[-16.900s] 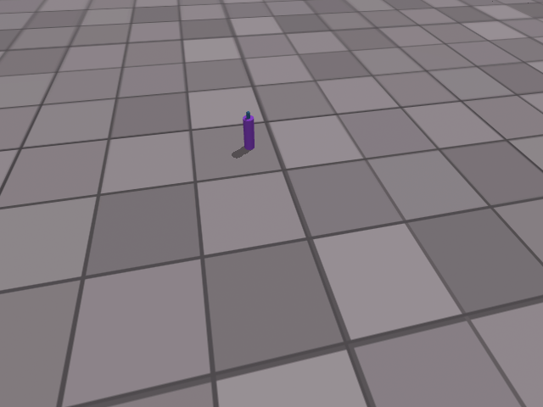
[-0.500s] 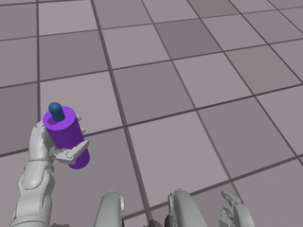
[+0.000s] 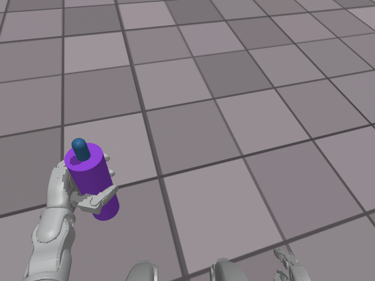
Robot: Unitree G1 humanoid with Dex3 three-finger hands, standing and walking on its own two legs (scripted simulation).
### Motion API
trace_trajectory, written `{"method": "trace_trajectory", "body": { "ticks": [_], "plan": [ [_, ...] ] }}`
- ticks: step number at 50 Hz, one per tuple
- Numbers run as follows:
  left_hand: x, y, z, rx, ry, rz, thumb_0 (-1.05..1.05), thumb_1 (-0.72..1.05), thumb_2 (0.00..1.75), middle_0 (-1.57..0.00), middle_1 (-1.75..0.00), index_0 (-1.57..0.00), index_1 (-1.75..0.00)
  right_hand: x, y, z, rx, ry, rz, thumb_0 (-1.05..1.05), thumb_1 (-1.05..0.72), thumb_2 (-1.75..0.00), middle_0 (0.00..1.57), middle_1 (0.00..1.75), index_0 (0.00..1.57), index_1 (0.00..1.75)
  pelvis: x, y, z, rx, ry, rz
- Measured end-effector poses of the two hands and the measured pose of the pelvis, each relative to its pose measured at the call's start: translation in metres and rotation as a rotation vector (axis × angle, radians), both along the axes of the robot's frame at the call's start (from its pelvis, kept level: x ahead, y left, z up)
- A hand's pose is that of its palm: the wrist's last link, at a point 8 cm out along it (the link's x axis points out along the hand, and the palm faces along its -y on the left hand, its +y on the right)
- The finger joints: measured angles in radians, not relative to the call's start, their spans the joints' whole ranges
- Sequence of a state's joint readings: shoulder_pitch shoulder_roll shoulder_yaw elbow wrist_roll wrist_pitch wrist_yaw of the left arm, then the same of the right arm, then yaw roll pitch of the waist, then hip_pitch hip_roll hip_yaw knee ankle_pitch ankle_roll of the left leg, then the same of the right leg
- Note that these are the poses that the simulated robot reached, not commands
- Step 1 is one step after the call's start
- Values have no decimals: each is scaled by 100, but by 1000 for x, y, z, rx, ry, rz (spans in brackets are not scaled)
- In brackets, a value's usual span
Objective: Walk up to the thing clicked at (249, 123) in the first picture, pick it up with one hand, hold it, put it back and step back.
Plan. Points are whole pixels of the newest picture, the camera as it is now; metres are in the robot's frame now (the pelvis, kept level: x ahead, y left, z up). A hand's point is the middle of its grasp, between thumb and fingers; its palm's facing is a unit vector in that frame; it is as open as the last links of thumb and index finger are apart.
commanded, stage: lift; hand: left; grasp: from the side
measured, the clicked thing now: (94, 181) +0.33 +0.19 +0.03
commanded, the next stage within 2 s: hold in 0.52 s
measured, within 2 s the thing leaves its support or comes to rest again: neither
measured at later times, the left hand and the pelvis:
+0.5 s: hand (100, 167) +0.34 +0.17 +0.06, palm faces +0.00 -1.00 +0.00, open 8.9 cm; pelvis +0.02 -0.01 +0.03, yaw +0 degrees
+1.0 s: hand (96, 166) +0.34 +0.17 +0.08, palm faces +0.01 -1.00 -0.01, open 8.9 cm; pelvis +0.02 +0.00 +0.04, yaw +0 degrees
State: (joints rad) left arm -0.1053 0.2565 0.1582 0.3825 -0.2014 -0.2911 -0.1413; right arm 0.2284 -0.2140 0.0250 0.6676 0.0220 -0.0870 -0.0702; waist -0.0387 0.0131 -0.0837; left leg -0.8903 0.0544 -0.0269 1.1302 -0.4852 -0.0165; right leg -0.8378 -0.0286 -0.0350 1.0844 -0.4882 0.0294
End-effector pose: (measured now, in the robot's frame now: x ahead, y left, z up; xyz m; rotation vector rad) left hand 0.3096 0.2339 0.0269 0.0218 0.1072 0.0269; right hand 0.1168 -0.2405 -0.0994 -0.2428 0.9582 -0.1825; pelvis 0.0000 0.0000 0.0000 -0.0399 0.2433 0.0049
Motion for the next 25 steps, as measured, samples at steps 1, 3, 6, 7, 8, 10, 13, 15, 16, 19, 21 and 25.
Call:
{"method": "trace_trajectory", "body": {
  "ticks": [1, 3, 6, 7, 8, 10, 13, 15, 16, 19, 21, 25],
  "plan": [
    [1, -1, 2, 1, 0, 0, 0, -27, 114, -81, -105, -78, -106, 0, 0, 1, 0, 1, -1, 1, -90, -89, 20, 30, 21, 30, 1, 0, 2, 1, -4, 0],
    [2, -3, 6, 0, 1, -4, 0, -27, 114, -81, -105, -78, -106, 1, -1, 5, 0, 2, -4, 1, -90, -89, 20, 30, 21, 30, 3, -1, 5, 3, -13, 0],
    [4, -5, 12, -6, -1, -12, 0, -27, 114, -81, -105, -78, -106, 1, -4, 9, -3, 4, -10, 1, -90, -89, 20, 30, 21, 30, 6, -3, 10, 5, -24, 0],
    [5, -6, 13, -7, -2, -15, 0, -27, 114, -81, -105, -78, -106, 2, -5, 11, -4, 5, -12, 1, -90, -89, 20, 30, 21, 30, 7, -3, 12, 5, -29, -1],
    [5, -7, 15, -8, -3, -17, 0, -27, 114, -81, -105, -78, -106, 2, -6, 12, -6, 6, -14, 1, -90, -89, 20, 30, 21, 30, 8, -4, 13, 6, -32, -1],
    [7, -9, 18, -9, -5, -21, 0, -27, 114, -81, -105, -78, -106, 2, -8, 15, -9, 8, -16, 1, -90, -89, 20, 30, 21, 30, 10, -5, 16, 8, -38, -1],
    [9, -11, 23, -16, -11, -22, 0, -27, 114, -81, -105, -78, -106, 4, -10, 19, -14, 10, -20, 1, -90, -89, 20, 30, 21, 30, 13, -6, 20, 9, -47, 0],
    [11, -12, 25, -18, -13, -24, 0, -27, 114, -81, -105, -78, -106, 5, -12, 22, -17, 11, -24, 1, -90, -89, 20, 30, 21, 30, 14, -6, 22, 10, -53, 0],
    [11, -12, 27, -18, -14, -26, 0, -27, 114, -81, -105, -78, -106, 5, -13, 23, -18, 11, -25, 1, -90, -89, 20, 30, 21, 30, 15, -7, 23, 10, -55, -1],
    [13, -13, 30, -18, -15, -31, 0, -27, 114, -80, -105, -78, -106, 6, -15, 26, -21, 11, -29, 1, -90, -89, 20, 30, 21, 30, 17, -7, 26, 11, -64, -1],
    [14, -13, 32, -18, -16, -31, 0, -27, 114, -80, -105, -78, -106, 7, -16, 27, -22, 11, -31, 1, -90, -89, 20, 30, 21, 30, 19, -8, 28, 12, -70, -1],
    [14, -14, 36, -18, -19, -28, 0, -27, 113, -80, -105, -78, -106, 8, -17, 30, -21, 11, -32, 1, -90, -89, 20, 30, 21, 30, 20, -8, 30, 14, -79, -2]
  ]
}}
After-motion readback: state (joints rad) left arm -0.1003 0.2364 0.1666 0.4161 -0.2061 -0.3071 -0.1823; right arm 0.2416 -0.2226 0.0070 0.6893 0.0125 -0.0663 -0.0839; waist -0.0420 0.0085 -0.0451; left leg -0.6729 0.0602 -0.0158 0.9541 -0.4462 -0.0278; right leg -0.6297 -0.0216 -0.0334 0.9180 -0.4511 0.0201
